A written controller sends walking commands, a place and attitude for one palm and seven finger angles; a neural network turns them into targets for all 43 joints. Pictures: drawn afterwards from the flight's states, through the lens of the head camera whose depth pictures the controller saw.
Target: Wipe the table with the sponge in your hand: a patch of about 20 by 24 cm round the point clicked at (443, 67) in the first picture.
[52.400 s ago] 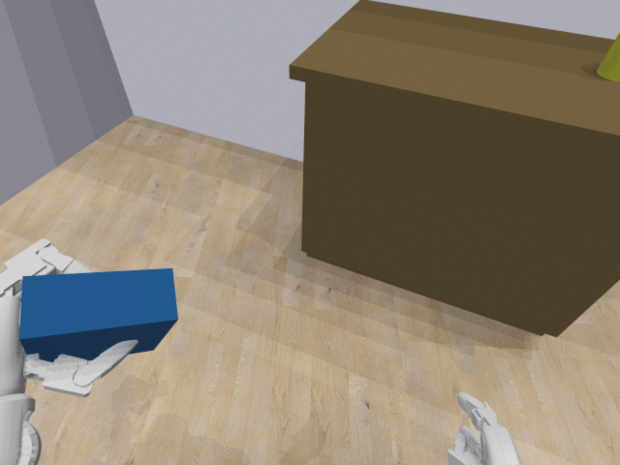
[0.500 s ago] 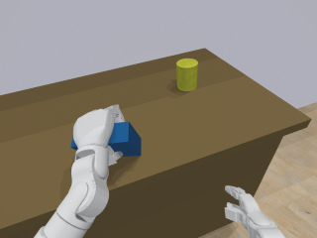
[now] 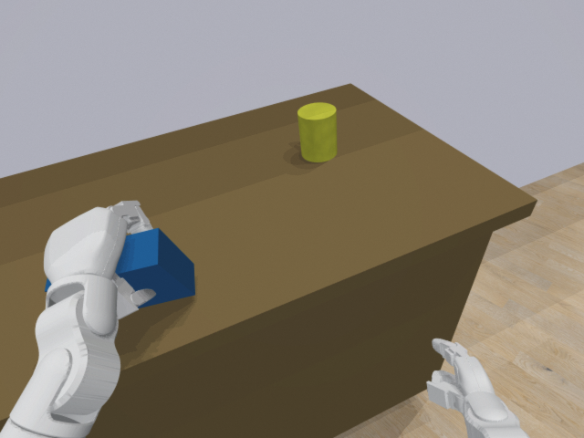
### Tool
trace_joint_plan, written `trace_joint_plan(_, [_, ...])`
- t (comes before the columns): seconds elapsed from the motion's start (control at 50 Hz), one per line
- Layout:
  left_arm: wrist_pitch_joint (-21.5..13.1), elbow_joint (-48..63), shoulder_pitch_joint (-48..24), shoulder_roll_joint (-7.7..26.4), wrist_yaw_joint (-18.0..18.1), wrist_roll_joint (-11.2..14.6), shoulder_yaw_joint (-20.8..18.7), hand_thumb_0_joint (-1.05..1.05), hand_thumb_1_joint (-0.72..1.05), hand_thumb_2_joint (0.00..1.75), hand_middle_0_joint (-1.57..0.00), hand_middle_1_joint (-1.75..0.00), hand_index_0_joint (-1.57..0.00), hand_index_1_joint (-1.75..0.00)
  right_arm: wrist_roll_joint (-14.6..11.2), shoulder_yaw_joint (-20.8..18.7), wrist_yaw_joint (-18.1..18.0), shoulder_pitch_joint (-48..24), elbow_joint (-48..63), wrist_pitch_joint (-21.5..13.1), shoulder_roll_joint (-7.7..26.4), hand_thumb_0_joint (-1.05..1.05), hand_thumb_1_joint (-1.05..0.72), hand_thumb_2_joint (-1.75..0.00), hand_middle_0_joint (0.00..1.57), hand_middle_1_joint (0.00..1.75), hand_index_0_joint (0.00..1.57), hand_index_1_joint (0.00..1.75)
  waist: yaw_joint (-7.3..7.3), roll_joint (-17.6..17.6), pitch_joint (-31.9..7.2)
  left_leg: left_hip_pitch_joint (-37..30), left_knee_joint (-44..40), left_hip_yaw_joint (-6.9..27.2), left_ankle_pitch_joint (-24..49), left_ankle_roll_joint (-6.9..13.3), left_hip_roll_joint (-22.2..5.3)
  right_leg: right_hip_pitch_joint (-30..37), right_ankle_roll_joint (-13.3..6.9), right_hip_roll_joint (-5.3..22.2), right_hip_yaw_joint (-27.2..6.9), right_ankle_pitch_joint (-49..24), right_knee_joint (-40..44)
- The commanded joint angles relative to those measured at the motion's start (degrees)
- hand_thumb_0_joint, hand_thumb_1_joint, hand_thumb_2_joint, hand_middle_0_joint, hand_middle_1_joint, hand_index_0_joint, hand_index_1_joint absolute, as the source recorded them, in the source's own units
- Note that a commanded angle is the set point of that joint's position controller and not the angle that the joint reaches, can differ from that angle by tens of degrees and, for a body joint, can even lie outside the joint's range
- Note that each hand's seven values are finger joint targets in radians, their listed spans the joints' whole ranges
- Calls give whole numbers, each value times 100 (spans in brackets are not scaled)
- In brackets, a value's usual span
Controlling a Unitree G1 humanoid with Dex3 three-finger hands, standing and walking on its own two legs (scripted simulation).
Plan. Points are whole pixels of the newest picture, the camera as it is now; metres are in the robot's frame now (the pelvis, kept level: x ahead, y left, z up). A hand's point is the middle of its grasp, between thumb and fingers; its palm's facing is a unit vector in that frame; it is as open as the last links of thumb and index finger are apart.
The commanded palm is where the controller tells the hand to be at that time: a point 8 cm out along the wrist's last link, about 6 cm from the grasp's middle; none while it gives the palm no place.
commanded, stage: slide back across to the middle lane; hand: left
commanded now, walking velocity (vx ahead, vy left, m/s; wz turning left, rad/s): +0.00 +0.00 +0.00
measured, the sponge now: (135, 280) +0.27 +0.25 +0.13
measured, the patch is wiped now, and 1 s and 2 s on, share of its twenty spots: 1.00 1.00 1.00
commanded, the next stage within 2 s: wipe forward along the middle lane in 0.06 s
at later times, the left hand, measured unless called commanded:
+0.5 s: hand (96, 255) +0.28 +0.29 +0.16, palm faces +0.17 -0.14 -0.98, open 8.9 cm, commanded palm +0.24 +0.29 +0.20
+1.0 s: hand (103, 237) +0.31 +0.31 +0.16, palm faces +0.14 -0.11 -0.98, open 9.0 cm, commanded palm +0.28 +0.31 +0.18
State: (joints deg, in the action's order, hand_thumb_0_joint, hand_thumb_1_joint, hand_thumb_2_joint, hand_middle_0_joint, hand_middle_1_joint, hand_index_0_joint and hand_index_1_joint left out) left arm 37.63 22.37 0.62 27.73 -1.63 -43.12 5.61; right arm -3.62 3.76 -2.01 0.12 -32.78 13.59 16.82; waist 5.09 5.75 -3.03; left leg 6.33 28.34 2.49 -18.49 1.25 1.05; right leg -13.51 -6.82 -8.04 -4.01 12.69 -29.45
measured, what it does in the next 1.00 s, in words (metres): stands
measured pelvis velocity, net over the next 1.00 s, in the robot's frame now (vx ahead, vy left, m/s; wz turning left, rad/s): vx -0.01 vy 0.04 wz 0.05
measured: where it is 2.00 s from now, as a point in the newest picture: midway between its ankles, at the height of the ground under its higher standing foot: outside the picture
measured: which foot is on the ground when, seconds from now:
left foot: down 0.00-1.00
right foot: down 0.00-1.00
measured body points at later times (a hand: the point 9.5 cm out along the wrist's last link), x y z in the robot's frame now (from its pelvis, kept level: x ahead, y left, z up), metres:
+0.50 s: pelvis -0.01 +0.03 +0.00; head -0.03 -0.02 +0.45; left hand +0.26 +0.30 +0.22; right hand +0.26 -0.14 -0.07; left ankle -0.04 +0.15 -0.73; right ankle +0.03 -0.04 -0.73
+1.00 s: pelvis -0.01 +0.04 +0.01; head -0.02 +0.00 +0.45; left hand +0.30 +0.31 +0.21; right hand +0.25 -0.14 -0.08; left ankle -0.04 +0.15 -0.73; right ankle +0.03 -0.04 -0.73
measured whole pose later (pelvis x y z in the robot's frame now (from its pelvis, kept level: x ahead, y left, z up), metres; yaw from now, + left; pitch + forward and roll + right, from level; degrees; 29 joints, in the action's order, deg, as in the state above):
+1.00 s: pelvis -0.01 +0.04 +0.01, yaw +3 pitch +0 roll +1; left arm 36.1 -3.4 -21.2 24.6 -6.3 -53.8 11.9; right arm -4.2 5.7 -3.6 1.4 -36.7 7.4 15.7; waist 5.9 4.6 -3.5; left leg 8.3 25.0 4.6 -16.2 1.9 4.3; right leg -14.9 -3.4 -4.2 -2.7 11.4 -26.7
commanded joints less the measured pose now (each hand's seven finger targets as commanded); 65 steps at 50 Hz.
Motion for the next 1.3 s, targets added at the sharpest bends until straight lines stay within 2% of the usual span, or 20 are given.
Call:
trace_joint_plan(0.0, [-70, 645, -1016, 1311, -12, -236, -944, 0, 10, 130, -120, -160, -120, -160, 27, -88, -68, -1573, 1135, -549, 299, 0, -90, -90, 20, 30, 20, 30, 248, -759, -796, 797, -117, -97, 1025, 195, 235, 1165, 403, 803, -1125, 60, 761])
trace_joint_plan(0.08, [-195, 499, -1046, 1501, -132, -303, -1049, 0, 10, 130, -120, -160, -120, -160, 18, -100, -142, -1575, 1065, -714, 357, 0, -90, -90, 20, 30, 20, 30, 189, -732, -650, 723, -77, -66, 954, 190, 237, 927, 394, 766, -1251, 270, 873])
trace_joint_plan(0.22, [-339, -276, -1869, 937, -264, -546, -313, 0, 10, 130, -120, -160, -120, -160, 19, -63, -277, -1361, 901, -1028, 351, 0, -90, -90, 20, 30, 20, 30, 38, -689, -539, 713, -312, -106, 829, 202, 219, 700, 425, 727, -620, 370, 852])
trace_joint_plan(0.28, [-364, -387, -2250, 1099, -271, -742, -371, 0, 10, 130, -120, -160, -120, -160, 12, -67, -306, -1424, 875, -1110, 378, 0, -90, -90, 20, 30, 20, 30, 44, -750, -688, 686, -405, -77, 747, 191, 215, 743, 384, 678, -658, 440, 849])
trace_joint_plan(0.3, [-369, -616, -2415, 1032, -283, -796, -298, 0, 10, 130, -120, -160, -120, -160, 41, -33, -320, -1319, 869, -1120, 358, 0, -90, -90, 20, 30, 20, 30, 78, -904, -755, 748, -420, -118, 793, 189, 214, 846, 410, 745, -412, 383, 776])
trace_joint_plan(0.38, [-314, -936, -2556, 936, -356, -927, -152, 0, 10, 130, -120, -160, -120, -160, 6, -34, -290, -1427, 783, -1073, 384, 0, -90, -90, 20, 30, 20, 30, 70, -532, -664, 761, -624, -73, 677, 129, 168, 771, 329, 649, -423, 418, 791])
trace_joint_plan(0.42, [-289, -1251, -2608, 682, -398, -945, 61, 0, 10, 130, -120, -160, -120, -160, 28, -22, -276, -1323, 737, -1065, 357, 0, -90, -90, 20, 30, 20, 30, 68, -665, -704, 799, -634, -100, 905, 129, 156, 904, 339, 676, -174, 50, 697])
trace_joint_plan(0.48, [-228, -1306, -2571, 850, -426, -1035, -90, 0, 10, 130, -120, -160, -120, -160, 11, -30, -220, -1375, 750, -1016, 399, 0, -90, -90, 20, 30, 20, 30, 98, -724, -745, 838, -709, -27, 905, 110, 113, 957, 299, 621, -255, -4, 682])
trace_joint_plan(0.56, [-235, -1256, -2492, 636, -477, -1020, 64, 0, 10, 130, -120, -160, -120, -160, 14, -30, -156, -1332, 741, -943, 384, 0, -90, -90, 20, 30, 20, 30, 124, -671, -862, 758, -692, -63, 1338, 102, 108, 1146, 288, 635, -40, -567, 575])
trace_joint_plan(0.66, [-213, -1478, -2563, 529, -451, -1014, 149, 0, 10, 130, -120, -160, -120, -160, -3, -38, -132, -1278, 707, -908, 414, 0, -90, -90, 20, 30, 20, 30, 70, -720, -564, 809, -783, -36, 1224, 81, 69, 929, 268, 598, 32, -387, 626])
trace_joint_plan(0.78, [-187, -1663, -2722, 602, -372, -1118, 111, 0, 10, 130, -120, -160, -120, -160, -25, -59, -126, -1247, 688, -928, 454, 0, -90, -90, 20, 30, 20, 30, 38, -757, -679, 786, -799, 5, 1201, 70, 66, 895, 216, 548, -89, -341, 624])
trace_joint_plan(0.84, [-169, -2022, -3087, 372, -388, -1140, 401, 0, 10, 130, -120, -160, -120, -160, -25, -44, -165, -1144, 612, -903, 465, 0, -90, -90, 20, 30, 20, 30, -45, -754, -606, 814, -817, -25, 1172, 62, 67, 797, 242, 583, 78, -285, 665])
trace_joint_plan(0.96, [-164, -2796, -3465, 446, -407, -1264, 470, 0, 10, 130, -120, -160, -120, -160, -35, -31, -209, -1034, 532, -924, 500, 0, -90, -90, 20, 30, 20, 30, -96, -844, -659, 925, -776, -67, 1038, 57, 109, 813, 272, 605, 59, -226, 678])
trace_joint_plan(0.98, [-162, -2860, -3485, 662, -390, -1317, 290, 0, 10, 130, -120, -160, -120, -160, -38, -40, -199, -1020, 544, -947, 535, 0, -90, -90, 20, 30, 20, 30, -93, -790, -765, 931, -772, -18, 1034, 53, 95, 832, 236, 577, -61, -234, 653])
trace_joint_plan(1.02, [-182, -3208, -3597, 445, -441, -1328, 531, 0, 10, 130, -120, -160, -120, -160, -58, -12, -222, -973, 520, -959, 513, 0, -90, -90, 20, 30, 20, 30, -148, -832, -680, 986, -738, -73, 1045, 45, 108, 802, 272, 620, 58, -270, 639])
trace_joint_plan(1.08, [-256, -3560, -3685, 723, -476, -1385, 330, 0, 10, 130, -120, -160, -120, -160, -50, -25, -224, -900, 501, -977, 567, 0, -90, -90, 20, 30, 20, 30, -141, -880, -765, 1085, -713, -33, 993, 47, 111, 848, 273, 610, -46, -305, 634])
trace_joint_plan(1.14, [-357, -4023, -4080, 575, -559, -1433, 589, 0, 10, 130, -120, -160, -120, -160, -57, -15, -265, -736, 443, -994, 572, 0, -90, -90, 20, 30, 20, 30, -252, -942, -685, 1171, -657, -86, 973, 65, 127, 790, 326, 651, 20, -363, 635])
trace_joint_plan(1.18, [-497, -4107, -3947, 999, -563, -1428, 173, 0, 10, 130, -120, -160, -120, -160, -44, -41, -264, -704, 460, -1012, 612, 0, -90, -90, 20, 30, 20, 30, -183, -934, -806, 1219, -610, -44, 988, 71, 141, 893, 302, 653, -126, -451, 597])
trace_joint_plan(1.24, [-695, -4343, -4184, 787, -630, -1363, 418, 0, 10, 130, -120, -160, -120, -160, -44, -46, -315, -575, 455, -1008, 588, 0, -90, -90, 20, 30, 20, 30, -272, -1013, -704, 1303, -552, -117, 894, 97, 162, 851, 366, 709, -68, -464, 609])
trace_joint_plan(1.28, [-827, -4492, -4325, 1255, -650, -1355, 71, 0, 10, 130, -120, -160, -120, -160, -26, -74, -344, -515, 447, -1014, 643, 0, -90, -90, 20, 30, 20, 30, -263, -1062, -709, 1401, -542, -70, 726, 115, 160, 835, 364, 725, -231, -276, 661])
